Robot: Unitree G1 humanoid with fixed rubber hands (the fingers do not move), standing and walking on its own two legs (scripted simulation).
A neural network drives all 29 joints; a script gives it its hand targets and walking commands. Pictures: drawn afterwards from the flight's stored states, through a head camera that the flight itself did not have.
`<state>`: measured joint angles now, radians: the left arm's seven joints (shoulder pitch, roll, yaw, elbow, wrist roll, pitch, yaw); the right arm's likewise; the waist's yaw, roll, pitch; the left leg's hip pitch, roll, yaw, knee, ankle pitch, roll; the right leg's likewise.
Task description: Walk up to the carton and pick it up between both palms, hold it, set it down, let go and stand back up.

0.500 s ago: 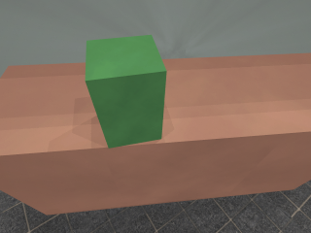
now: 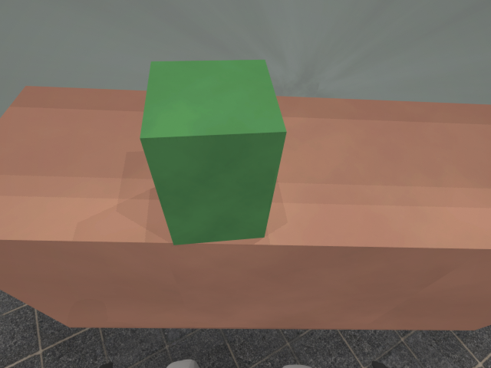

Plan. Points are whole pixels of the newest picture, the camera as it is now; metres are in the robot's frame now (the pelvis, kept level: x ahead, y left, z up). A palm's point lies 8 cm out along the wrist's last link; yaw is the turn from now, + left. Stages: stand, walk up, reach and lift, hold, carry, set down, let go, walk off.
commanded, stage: walk up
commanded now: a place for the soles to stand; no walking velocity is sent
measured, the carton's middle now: (215, 161) +0.42 +0.05 +0.09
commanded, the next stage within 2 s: none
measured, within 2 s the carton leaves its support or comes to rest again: neither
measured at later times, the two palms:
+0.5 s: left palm out of the picture +0.06 +0.28 -0.12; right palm out of the picture +0.08 -0.25 -0.11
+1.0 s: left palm out of the picture +0.02 +0.28 -0.12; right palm out of the picture +0.12 -0.24 -0.11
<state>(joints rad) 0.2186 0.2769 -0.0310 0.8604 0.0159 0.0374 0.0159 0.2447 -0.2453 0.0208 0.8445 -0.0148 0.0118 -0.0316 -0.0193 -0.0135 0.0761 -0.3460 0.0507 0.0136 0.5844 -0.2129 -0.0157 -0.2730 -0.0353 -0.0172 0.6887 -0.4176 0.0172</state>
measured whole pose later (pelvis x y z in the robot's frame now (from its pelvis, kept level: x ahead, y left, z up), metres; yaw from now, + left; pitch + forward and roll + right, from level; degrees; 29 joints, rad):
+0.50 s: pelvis -0.01 +0.00 +0.00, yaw +7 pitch -2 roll -1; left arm 0.18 0.31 -0.03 0.87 0.00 0.02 0.01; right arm 0.24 -0.28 0.02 0.91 0.00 0.01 0.00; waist -0.01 0.00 0.07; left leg -0.33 -0.02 -0.08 0.56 -0.19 0.00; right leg -0.19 -0.07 -0.10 0.54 -0.33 0.01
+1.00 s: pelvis +0.01 +0.01 +0.00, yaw +10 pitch +0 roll -2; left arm 0.24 0.31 -0.05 0.91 0.00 0.01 0.01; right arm 0.23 -0.27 0.03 0.91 0.01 0.00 -0.01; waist 0.00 0.00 0.04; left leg -0.36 -0.04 -0.13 0.57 -0.20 0.00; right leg -0.17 -0.08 -0.14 0.50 -0.32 0.05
